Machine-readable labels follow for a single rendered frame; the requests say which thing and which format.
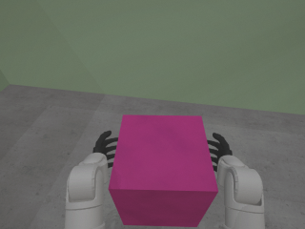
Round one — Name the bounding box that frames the robot right forearm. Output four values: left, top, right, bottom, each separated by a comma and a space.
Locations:
216, 155, 265, 229

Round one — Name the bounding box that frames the robot right hand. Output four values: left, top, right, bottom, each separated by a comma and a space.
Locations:
207, 133, 233, 172

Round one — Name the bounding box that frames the robot left forearm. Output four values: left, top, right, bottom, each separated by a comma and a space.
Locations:
64, 153, 109, 229

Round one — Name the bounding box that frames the carton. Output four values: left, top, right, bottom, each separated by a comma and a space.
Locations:
108, 114, 218, 227

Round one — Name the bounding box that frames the robot left hand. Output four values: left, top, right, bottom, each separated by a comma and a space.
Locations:
92, 130, 118, 168

